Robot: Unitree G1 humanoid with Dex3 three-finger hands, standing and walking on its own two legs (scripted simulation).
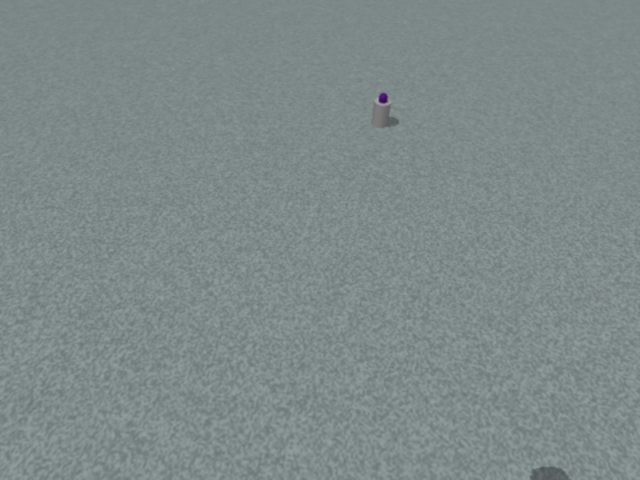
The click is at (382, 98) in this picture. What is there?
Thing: necked bottle
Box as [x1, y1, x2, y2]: [372, 93, 390, 127]
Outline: 384,93 380,94 374,101 372,124 377,127 383,127 387,123 390,100 386,97
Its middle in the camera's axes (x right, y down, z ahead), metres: +0.31 -0.73 +2.17
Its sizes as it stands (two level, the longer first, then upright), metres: 0.089 0.089 0.182
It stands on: the floor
